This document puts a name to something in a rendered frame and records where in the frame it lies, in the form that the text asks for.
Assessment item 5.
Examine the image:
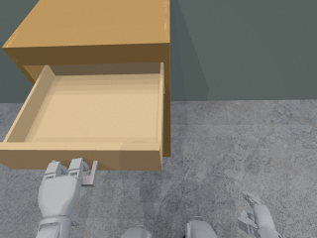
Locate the handle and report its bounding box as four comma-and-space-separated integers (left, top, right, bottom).
42, 160, 99, 187

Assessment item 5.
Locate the robot right thigh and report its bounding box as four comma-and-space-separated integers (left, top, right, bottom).
185, 220, 218, 238

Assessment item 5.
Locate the drawer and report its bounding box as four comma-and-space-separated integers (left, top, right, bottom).
0, 62, 164, 172

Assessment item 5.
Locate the robot right forearm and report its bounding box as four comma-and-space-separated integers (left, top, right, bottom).
257, 227, 282, 238

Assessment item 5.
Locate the robot right hand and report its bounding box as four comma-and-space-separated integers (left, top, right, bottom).
238, 190, 276, 237

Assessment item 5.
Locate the robot left hand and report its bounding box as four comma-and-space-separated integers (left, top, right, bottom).
38, 158, 89, 226

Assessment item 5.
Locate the robot left thigh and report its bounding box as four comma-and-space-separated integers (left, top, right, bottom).
121, 227, 152, 238

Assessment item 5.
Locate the robot left forearm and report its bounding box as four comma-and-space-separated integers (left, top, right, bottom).
36, 215, 72, 238

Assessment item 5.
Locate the cabinet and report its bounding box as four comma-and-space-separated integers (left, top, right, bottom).
2, 0, 171, 158

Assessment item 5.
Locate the robot thigh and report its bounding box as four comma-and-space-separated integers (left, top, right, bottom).
121, 227, 152, 238
185, 220, 218, 238

